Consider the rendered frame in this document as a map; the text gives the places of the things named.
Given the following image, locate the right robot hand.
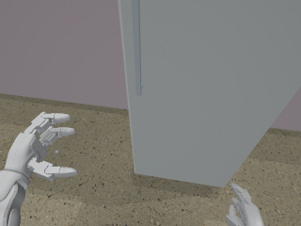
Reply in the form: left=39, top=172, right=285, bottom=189
left=226, top=182, right=264, bottom=226

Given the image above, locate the robot left forearm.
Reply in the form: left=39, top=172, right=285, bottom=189
left=0, top=169, right=30, bottom=226

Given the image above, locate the fridge door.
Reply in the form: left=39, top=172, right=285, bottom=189
left=120, top=0, right=301, bottom=188

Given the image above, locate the handle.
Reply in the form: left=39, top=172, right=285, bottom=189
left=132, top=0, right=143, bottom=96

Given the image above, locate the left robot hand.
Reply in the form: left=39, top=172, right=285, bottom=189
left=4, top=111, right=78, bottom=182

